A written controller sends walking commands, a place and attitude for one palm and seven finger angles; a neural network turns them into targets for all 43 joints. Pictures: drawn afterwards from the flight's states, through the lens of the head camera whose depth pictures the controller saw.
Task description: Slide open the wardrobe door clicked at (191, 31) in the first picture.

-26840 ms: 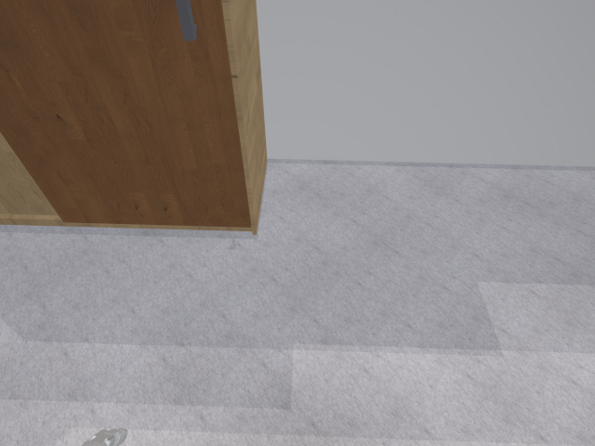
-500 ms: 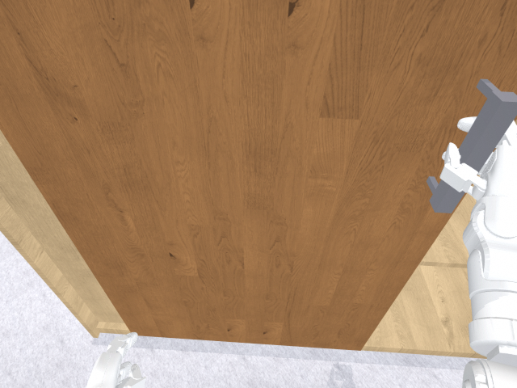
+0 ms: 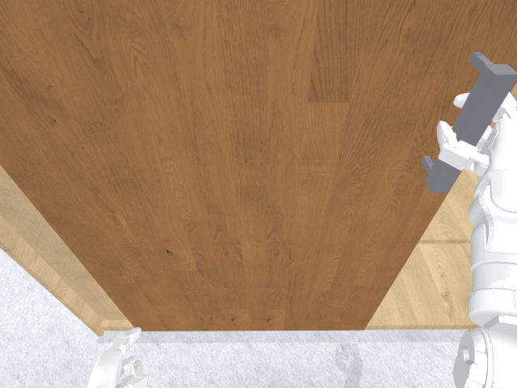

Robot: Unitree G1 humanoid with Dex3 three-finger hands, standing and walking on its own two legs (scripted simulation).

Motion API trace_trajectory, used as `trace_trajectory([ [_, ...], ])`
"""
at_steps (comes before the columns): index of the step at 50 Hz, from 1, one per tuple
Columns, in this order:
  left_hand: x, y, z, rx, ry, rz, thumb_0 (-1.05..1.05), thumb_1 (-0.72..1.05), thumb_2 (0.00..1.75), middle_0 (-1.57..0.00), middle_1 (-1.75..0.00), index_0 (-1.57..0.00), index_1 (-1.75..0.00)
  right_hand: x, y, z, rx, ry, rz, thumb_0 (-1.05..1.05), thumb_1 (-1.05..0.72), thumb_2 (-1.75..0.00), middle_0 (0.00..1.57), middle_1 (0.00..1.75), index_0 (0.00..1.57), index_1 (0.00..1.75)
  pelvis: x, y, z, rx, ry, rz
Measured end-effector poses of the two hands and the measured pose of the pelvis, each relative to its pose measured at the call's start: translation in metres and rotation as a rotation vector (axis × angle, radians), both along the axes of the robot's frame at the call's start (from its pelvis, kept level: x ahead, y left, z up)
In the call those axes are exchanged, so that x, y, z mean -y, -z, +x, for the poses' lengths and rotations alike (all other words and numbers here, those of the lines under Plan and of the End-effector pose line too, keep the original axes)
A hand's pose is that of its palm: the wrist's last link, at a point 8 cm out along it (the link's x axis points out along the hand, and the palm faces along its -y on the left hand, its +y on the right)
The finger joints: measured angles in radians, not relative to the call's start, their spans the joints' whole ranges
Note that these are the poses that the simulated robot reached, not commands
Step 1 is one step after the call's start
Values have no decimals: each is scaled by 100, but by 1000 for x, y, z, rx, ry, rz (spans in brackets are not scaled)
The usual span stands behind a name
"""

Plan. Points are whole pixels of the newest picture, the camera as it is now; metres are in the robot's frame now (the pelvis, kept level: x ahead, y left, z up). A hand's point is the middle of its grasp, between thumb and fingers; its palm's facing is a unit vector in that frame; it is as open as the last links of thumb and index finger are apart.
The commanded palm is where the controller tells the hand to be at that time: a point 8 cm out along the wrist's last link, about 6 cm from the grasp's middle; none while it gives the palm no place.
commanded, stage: loosen the grip on the handle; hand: right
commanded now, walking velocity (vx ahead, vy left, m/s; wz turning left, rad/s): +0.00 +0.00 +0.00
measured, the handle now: (455, 127) +0.44 -0.28 +0.20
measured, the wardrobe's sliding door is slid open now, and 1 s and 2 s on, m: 0.67 0.67 0.67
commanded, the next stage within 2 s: slip the hand off the handle in 0.50 s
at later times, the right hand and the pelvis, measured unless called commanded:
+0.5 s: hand (448, 144) +0.40 -0.25 +0.20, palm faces +0.39 +0.91 -0.13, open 14.2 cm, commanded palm +0.37 -0.29 +0.18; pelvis -0.03 +0.02 -0.01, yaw +4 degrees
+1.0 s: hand (491, 150) +0.41 -0.32 +0.19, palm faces +0.46 +0.88 -0.13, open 14.5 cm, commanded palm +0.37 -0.35 +0.19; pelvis +0.02 +0.01 -0.01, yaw +3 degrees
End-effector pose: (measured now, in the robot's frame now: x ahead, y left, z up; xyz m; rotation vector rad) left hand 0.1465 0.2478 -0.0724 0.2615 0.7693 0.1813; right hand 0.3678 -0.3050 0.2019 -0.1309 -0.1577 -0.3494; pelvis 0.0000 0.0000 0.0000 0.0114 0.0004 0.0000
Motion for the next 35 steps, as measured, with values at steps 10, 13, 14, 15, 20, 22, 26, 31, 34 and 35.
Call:
trace_trajectory([
  [10, -15, 20, -63, -62, 3, -32, 1, 90, 90, -21, -30, -21, -30, -2, 0, -16, -20, 71, -22, -2, -5, -51, 42, 138, 29, 129, -13, 5, -29, 0, 22, -1],
  [13, -24, 27, -89, -109, -30, -23, 1, 90, 90, -21, -30, -21, -30, -3, 1, -15, -7, 74, -38, -1, 16, -40, 41, 137, 27, 128, -17, 7, -33, -3, 8, 0],
  [14, -27, 29, -97, -125, -41, -19, 1, 90, 90, -21, -30, -21, -30, -3, 1, -14, -3, 70, -48, -1, 22, -37, 40, 136, 27, 128, -17, 8, -34, -5, 3, 0],
  [15, -30, 31, -104, -142, -52, -14, 1, 90, 90, -21, -30, -21, -30, -5, 0, -13, 3, 62, -60, -1, 27, -34, 40, 135, 28, 128, -18, 8, -35, -8, -3, 0],
  [20, -43, 37, -133, -190, -128, 0, 1, 90, 90, -21, -30, -20, -30, -9, -1, -4, 31, 29, -64, -1, 44, -26, 36, 130, 29, 126, -21, 11, -35, -25, -45, 2],
  [22, -46, 38, -138, -195, -150, 5, 1, 90, 90, -21, -30, -20, -30, -9, -1, -4, 43, 28, -58, -1, 48, -24, 34, 127, 29, 124, -21, 11, -33, -28, -58, 3],
  [26, -48, 38, -135, -192, -162, 13, 1, 90, 90, -21, -30, -20, -30, -8, 2, -3, 48, 34, -54, -1, 52, -22, 30, 122, 28, 120, -21, 12, -27, -34, -66, 7],
  [31, -44, 36, -107, -153, -145, 17, 1, 90, 90, -21, -30, -20, -30, -6, 3, -2, 62, 34, -46, -1, 54, -21, 33, 122, 26, 117, -19, 12, -16, -40, -65, 10],
  [34, -38, 32, -81, -110, -124, 16, 1, 90, 90, -21, -30, -20, -30, -2, 1, 0, 57, 31, -51, -1, 55, -20, 37, 125, 26, 116, -18, 11, -9, -45, -63, 10],
  [35, -36, 30, -72, -93, -116, 15, 1, 90, 90, -21, -30, -20, -30, 0, 0, 1, 54, 29, -49, -1, 55, -20, 39, 126, 26, 116, -17, 11, -6, -47, -63, 9],
])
